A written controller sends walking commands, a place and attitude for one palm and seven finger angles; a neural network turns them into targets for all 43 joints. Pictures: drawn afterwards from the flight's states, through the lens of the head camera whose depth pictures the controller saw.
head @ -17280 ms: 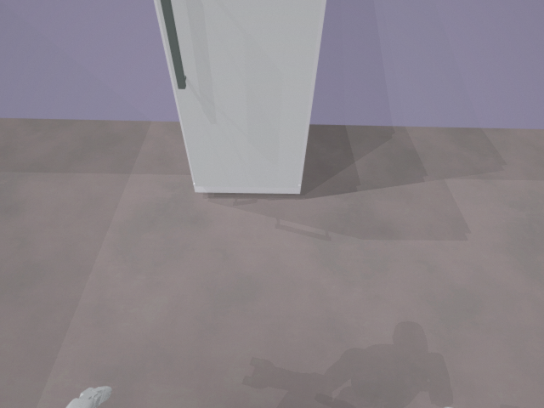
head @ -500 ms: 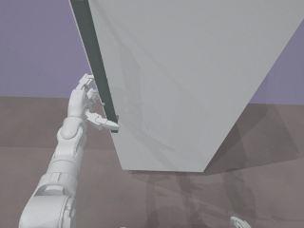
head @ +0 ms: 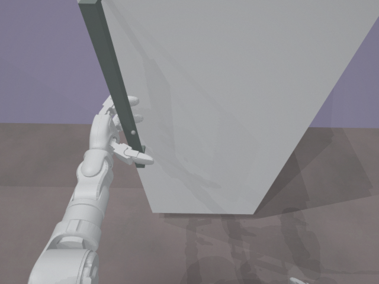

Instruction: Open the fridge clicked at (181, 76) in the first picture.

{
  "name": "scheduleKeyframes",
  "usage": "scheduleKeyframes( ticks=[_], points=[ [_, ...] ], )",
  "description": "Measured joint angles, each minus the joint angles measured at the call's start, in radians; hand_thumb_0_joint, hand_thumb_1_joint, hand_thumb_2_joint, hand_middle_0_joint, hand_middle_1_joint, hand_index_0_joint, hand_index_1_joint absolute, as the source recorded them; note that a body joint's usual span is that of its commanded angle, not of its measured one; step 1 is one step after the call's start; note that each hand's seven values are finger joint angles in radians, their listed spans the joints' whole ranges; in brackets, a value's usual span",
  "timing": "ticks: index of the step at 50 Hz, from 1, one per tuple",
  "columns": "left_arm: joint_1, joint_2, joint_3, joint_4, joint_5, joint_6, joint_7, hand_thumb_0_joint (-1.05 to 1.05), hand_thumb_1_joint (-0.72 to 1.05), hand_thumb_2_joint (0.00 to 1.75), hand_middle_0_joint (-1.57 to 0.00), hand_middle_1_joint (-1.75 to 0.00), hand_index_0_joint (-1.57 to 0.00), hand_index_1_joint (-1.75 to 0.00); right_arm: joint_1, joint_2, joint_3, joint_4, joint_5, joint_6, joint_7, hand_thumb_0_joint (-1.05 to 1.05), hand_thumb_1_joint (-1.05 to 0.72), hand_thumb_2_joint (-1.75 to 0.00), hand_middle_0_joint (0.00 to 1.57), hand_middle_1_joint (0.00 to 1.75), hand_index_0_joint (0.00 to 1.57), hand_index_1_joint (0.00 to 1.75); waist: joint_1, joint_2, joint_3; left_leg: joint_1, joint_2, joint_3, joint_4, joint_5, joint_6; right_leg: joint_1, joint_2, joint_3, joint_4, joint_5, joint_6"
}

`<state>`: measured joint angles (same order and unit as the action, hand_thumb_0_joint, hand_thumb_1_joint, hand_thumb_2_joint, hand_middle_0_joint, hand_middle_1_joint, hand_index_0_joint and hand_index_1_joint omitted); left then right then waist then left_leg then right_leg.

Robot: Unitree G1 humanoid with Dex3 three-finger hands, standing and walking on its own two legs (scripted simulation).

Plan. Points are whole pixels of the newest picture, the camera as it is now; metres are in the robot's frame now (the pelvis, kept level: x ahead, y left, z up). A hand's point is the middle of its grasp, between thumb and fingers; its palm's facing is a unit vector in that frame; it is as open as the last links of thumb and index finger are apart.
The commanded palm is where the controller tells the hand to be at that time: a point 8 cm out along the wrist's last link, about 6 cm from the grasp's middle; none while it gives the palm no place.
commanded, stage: slide the fingers in behind the handle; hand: left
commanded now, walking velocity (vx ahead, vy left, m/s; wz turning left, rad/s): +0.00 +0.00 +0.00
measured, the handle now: (126, 103) +0.47 +0.14 +0.12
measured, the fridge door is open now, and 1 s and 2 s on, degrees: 0 0 0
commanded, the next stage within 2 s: grip the handle and tug to test in 0.56 s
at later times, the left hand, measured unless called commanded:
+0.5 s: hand (133, 135) +0.41 +0.12 +0.09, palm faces -0.04 -1.00 -0.01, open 14.0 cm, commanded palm +0.38 +0.18 +0.09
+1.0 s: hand (135, 131) +0.42 +0.12 +0.09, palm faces -0.04 -1.00 +0.00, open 11.2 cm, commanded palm +0.38 +0.18 +0.09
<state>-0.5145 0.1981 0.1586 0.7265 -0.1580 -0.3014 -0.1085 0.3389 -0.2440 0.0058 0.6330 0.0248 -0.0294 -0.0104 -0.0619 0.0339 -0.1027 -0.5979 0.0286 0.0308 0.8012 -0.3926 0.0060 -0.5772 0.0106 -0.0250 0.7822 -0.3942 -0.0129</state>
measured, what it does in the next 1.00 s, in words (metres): stands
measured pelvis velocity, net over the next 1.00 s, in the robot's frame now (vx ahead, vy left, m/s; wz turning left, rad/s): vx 0.00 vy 0.00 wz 0.00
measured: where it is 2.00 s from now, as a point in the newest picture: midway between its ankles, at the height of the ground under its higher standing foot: outside the picture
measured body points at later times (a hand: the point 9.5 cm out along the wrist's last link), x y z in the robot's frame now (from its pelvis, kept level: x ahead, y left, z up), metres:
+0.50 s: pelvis +0.00 +0.00 +0.00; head +0.04 -0.01 +0.45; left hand +0.40 +0.18 +0.09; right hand +0.10 -0.25 -0.11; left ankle +0.00 +0.11 -0.71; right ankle -0.01 -0.11 -0.71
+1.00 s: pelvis +0.00 +0.00 +0.00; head +0.05 +0.00 +0.45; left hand +0.41 +0.17 +0.09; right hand +0.08 -0.25 -0.12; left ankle +0.00 +0.11 -0.71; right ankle -0.01 -0.11 -0.71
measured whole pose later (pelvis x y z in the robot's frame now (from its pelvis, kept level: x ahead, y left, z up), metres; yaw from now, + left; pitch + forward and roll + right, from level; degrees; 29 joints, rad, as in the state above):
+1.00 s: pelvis +0.00 +0.00 +0.00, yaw +0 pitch +11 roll -1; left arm -0.55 0.19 0.15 0.77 -0.14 -0.31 -0.09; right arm 0.33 -0.24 0.01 0.64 0.02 -0.03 -0.01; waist -0.07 0.03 -0.09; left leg -0.61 0.03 0.03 0.81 -0.39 0.01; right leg -0.59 0.01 -0.02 0.78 -0.39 -0.01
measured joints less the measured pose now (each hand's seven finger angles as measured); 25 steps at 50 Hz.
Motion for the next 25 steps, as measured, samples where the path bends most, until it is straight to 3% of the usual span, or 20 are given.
scheduleKeyframes(
  ticks=[9,25],
  points=[
    [0.035,-0.012,-0.019,-0.041,0.009,0.019,0.027,-0.01,-0.50,0.30,-0.29,-1.20,-0.28,-1.19,-0.020,0.004,0.000,-0.010,-0.001,-0.001,0.001,0.01,-0.91,-0.89,0.20,0.30,0.20,0.30,0.004,-0.001,0.008,0.017,0.000,-0.005,-0.004,0.002,-0.002,0.019,0.001,-0.005,-0.004,0.001,-0.002],
    [0.000,-0.009,-0.025,-0.008,0.008,0.001,0.016,-0.01,-0.50,0.30,-0.30,-1.20,-0.29,-1.20,-0.029,0.000,0.001,-0.003,-0.001,-0.006,-0.004,0.01,-0.91,-0.89,0.20,0.30,0.20,0.30,0.008,-0.003,0.011,0.008,-0.003,-0.008,-0.003,0.007,-0.001,0.011,-0.003,-0.007,-0.002,0.004,-0.001]
  ],
)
